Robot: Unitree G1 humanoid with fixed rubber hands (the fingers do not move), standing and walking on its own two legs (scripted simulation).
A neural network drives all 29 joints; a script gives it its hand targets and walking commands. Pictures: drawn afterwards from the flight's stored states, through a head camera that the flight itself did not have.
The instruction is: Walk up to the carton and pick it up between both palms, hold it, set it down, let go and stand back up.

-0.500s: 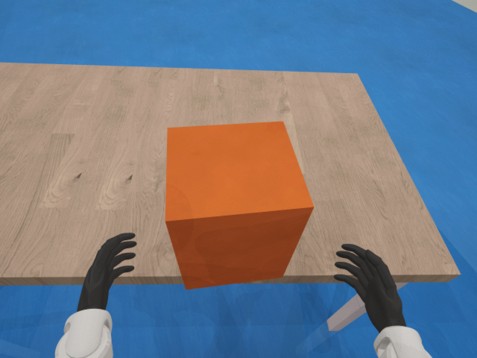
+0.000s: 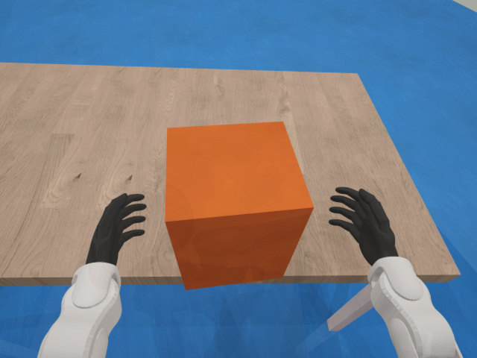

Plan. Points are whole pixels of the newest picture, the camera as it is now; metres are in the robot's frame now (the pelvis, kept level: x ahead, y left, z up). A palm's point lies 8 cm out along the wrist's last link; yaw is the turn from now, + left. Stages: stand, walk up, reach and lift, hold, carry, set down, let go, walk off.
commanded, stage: reach and lift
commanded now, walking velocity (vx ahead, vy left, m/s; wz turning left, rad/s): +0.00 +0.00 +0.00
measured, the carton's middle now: (231, 211) +0.35 +0.03 +0.03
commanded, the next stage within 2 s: none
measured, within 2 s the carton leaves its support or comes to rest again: neither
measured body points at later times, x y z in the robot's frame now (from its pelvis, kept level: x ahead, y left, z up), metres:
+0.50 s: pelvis -0.01 +0.00 +0.00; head +0.01 +0.02 +0.45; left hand +0.31 +0.20 +0.13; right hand +0.35 -0.17 +0.16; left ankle +0.04 +0.13 -0.74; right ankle +0.00 -0.11 -0.74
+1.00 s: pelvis -0.01 +0.00 +0.00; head +0.01 +0.01 +0.45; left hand +0.35 +0.20 +0.17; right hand +0.40 -0.16 +0.20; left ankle +0.04 +0.13 -0.74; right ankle +0.00 -0.11 -0.74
